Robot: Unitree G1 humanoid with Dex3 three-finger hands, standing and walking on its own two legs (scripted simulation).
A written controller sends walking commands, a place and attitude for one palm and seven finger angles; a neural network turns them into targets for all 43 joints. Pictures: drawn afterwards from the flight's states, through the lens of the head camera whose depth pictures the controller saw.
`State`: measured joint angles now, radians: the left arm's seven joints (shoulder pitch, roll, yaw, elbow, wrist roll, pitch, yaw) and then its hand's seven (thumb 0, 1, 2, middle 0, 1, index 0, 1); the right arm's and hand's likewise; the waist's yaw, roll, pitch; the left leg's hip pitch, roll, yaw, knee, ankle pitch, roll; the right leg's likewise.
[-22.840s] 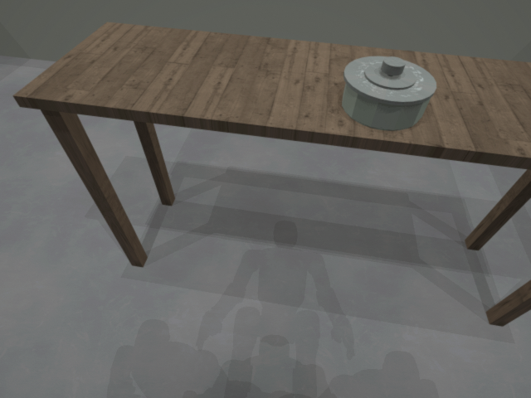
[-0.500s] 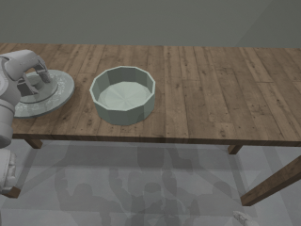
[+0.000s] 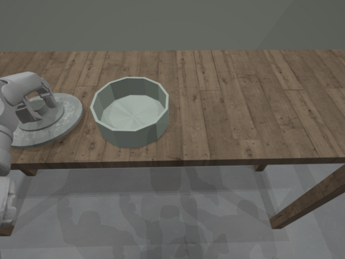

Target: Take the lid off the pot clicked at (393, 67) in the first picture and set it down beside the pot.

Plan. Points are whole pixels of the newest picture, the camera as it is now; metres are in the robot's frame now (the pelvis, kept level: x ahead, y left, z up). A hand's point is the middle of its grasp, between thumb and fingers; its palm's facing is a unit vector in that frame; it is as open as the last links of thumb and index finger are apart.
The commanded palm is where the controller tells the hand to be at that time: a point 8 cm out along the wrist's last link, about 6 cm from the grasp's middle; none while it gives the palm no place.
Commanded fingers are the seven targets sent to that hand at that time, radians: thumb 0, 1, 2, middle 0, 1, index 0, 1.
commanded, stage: lower the lid onto the table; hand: left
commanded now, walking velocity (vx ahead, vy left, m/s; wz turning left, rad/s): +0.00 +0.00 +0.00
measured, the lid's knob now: (36, 108) +0.44 +0.33 +0.10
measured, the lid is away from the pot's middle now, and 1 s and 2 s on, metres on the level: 0.23 0.24 0.24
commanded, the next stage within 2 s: open the fingers wide in 0.66 s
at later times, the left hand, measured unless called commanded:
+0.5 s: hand (27, 112) +0.41 +0.33 +0.12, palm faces -0.42 -0.19 -0.89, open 7.3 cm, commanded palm +0.42 +0.33 +0.17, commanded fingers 0.00 0.72 0.97 -0.81 -0.98 -0.85 -0.97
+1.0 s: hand (26, 113) +0.41 +0.33 +0.12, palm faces -0.40 -0.11 -0.91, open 7.4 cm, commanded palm +0.42 +0.33 +0.16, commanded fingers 0.00 0.46 0.90 -0.68 -0.92 -0.70 -0.91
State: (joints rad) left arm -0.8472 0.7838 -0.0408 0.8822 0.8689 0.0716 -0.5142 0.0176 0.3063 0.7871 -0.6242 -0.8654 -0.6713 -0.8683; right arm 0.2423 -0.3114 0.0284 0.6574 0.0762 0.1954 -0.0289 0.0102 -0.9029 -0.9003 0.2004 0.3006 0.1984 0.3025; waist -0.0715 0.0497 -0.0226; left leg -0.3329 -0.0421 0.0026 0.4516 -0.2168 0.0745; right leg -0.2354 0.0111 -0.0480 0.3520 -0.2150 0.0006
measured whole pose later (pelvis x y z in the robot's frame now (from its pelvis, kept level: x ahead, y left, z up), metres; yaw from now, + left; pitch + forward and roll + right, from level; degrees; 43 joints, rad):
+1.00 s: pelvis -0.02 +0.00 -0.01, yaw -1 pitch +9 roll -3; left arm -0.94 0.85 -0.03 1.03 0.93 -0.15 -0.44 -0.02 0.24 0.82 -0.66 -0.92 -0.68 -0.91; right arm 0.30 -0.30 0.02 0.65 0.10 0.27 -0.05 0.01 -0.90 -0.90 0.20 0.30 0.20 0.30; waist -0.08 0.03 -0.05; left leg -0.50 -0.02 0.01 0.61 -0.27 0.08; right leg -0.40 0.02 -0.04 0.51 -0.26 0.00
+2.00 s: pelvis -0.01 +0.02 -0.01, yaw +0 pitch +9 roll -3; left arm -0.95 0.82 -0.09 0.96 0.91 -0.10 -0.43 0.00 -0.13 0.90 -0.51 -0.66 -0.50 -0.61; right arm 0.27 -0.28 0.02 0.63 0.10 0.28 -0.04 0.01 -0.90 -0.90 0.20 0.30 0.20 0.30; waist -0.06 0.03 -0.05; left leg -0.50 -0.05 0.01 0.61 -0.27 0.10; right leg -0.40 0.00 -0.05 0.50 -0.27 0.00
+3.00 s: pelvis +0.00 +0.02 +0.00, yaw +1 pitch +8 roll -3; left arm -1.04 0.83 -0.09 0.81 0.92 0.06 -0.53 0.00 -0.14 0.92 -0.51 -0.58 -0.51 -0.58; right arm 0.25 -0.29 0.03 0.62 0.09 0.24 -0.02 0.01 -0.90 -0.90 0.20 0.30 0.20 0.30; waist -0.07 0.05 -0.05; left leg -0.40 -0.07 -0.01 0.47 -0.21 0.10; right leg -0.29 -0.01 -0.04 0.37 -0.22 0.01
